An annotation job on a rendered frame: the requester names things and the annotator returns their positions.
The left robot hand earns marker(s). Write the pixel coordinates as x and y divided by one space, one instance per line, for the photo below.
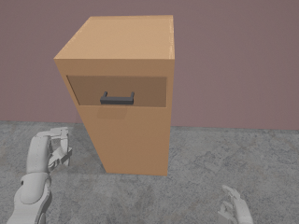
40 151

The drawer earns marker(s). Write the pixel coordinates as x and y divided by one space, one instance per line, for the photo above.
149 91

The handle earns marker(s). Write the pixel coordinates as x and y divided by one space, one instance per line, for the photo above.
117 100

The robot left forearm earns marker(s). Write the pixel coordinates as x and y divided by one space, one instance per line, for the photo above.
32 199

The cabinet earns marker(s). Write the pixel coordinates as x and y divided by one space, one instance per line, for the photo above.
132 140

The right robot hand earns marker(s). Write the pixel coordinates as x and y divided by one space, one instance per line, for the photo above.
238 212

